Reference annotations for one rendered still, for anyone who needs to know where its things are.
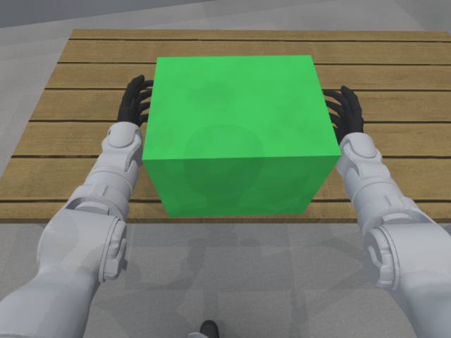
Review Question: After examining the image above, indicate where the robot left forearm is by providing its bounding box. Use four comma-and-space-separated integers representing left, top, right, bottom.
37, 122, 143, 270

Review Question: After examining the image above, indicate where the robot right forearm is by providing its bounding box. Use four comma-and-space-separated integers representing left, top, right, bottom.
336, 132, 451, 239

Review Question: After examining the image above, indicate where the right robot hand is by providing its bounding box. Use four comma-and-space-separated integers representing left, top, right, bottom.
323, 85, 364, 146

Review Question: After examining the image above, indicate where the table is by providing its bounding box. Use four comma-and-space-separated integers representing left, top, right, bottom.
0, 29, 451, 271

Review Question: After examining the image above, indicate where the left robot hand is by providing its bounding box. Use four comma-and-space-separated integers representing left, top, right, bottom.
117, 75, 154, 127

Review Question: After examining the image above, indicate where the robot left foot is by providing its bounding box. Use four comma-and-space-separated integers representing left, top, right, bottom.
199, 320, 219, 338

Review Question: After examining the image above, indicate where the left robot upper arm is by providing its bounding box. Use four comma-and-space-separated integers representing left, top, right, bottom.
0, 208, 127, 338

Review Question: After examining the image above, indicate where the right robot upper arm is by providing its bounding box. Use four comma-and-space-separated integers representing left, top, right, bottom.
363, 223, 451, 338

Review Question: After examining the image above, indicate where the carton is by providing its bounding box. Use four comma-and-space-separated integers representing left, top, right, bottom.
142, 55, 342, 218

